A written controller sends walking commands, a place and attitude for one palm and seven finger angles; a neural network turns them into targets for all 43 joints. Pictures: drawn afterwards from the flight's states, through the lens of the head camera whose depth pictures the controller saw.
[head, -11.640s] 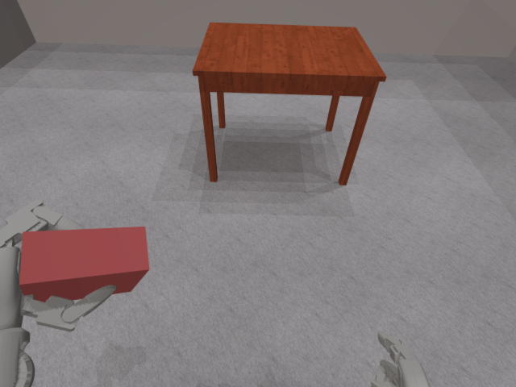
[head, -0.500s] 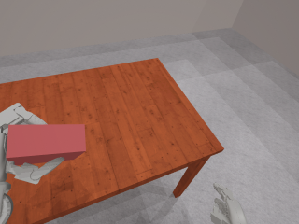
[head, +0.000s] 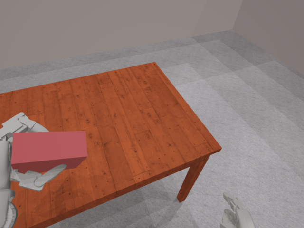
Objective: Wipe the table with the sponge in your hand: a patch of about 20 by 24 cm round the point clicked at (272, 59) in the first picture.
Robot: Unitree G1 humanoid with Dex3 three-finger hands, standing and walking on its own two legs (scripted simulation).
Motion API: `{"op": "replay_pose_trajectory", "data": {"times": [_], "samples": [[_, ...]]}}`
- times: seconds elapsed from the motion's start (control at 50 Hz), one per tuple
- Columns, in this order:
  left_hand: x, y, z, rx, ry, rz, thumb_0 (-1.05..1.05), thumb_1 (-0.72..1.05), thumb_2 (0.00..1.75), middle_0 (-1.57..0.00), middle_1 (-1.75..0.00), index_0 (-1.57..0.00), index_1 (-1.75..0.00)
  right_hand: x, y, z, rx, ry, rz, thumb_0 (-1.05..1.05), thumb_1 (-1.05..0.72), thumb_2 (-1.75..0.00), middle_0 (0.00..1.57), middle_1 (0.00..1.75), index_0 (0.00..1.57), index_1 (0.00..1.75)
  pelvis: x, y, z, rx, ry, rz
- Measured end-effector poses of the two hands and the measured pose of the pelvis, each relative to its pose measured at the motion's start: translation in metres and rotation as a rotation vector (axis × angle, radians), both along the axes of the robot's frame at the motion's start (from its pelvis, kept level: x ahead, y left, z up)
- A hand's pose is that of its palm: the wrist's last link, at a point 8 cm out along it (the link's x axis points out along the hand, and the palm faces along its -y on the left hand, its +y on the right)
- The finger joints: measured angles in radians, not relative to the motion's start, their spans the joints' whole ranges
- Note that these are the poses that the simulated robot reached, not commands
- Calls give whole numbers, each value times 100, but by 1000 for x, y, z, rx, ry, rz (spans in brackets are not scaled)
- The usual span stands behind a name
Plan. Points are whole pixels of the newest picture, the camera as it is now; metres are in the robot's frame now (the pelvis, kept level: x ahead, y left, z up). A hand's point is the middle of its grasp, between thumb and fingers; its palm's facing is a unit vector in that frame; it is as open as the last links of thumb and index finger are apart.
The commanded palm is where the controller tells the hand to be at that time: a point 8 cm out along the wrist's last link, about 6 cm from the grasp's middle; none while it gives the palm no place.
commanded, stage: come to a stop and stand still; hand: left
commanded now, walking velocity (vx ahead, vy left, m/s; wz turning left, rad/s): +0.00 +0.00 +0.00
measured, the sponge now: (60, 152) +0.23 +0.21 +0.14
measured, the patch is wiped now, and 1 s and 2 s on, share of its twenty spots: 0.00 0.00 0.00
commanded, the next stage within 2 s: look again from close up in 0.60 s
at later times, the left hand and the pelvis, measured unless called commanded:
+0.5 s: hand (49, 142) +0.24 +0.23 +0.15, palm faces +0.36 -0.86 -0.37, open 9.4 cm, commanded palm +0.19 +0.27 +0.17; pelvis +0.03 -0.01 +0.00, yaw +0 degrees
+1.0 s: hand (43, 150) +0.22 +0.24 +0.15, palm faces +0.36 -0.86 -0.36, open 9.4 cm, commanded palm +0.17 +0.28 +0.17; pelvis +0.01 +0.00 +0.00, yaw +0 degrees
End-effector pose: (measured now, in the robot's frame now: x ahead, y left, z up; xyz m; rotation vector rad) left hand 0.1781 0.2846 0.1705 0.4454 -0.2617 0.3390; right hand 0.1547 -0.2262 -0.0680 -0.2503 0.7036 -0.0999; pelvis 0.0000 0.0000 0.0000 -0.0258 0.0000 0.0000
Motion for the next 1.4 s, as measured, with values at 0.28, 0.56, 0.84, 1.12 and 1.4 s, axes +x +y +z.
{"op": "replay_pose_trajectory", "data": {"times": [0.28,0.56,0.84,1.12,1.4], "samples": [[21,-11,-1,-22,19,-13,-1,-43,101,-81,-135,-81,-135,31,-8,6,-2,-28,1,1,-90,-90,20,30,20,30,18,-9,0,6,9,0],[26,-9,-4,-36,51,3,-1,-43,101,-81,-135,-81,-135,40,-6,6,10,-26,-5,1,-90,-90,20,30,20,30,26,-10,1,8,11,-1],[15,-8,1,-26,36,-7,-1,-43,101,-81,-135,-81,-135,26,-6,5,7,-22,-20,1,-90,-90,20,30,20,30,17,-7,1,5,2,2],[12,9,10,88,-2,-5,-1,-43,101,-81,-135,-81,-135,8,1,2,-16,4,25,1,-90,-90,20,30,20,30,1,-5,0,-5,5,10],[6,5,-12,31,34,-120,-1,-43,101,-80,-136,-81,-136,-6,18,-4,14,15,-3,1,-90,-90,20,30,20,30,5,16,-4,9,7,-10]]}}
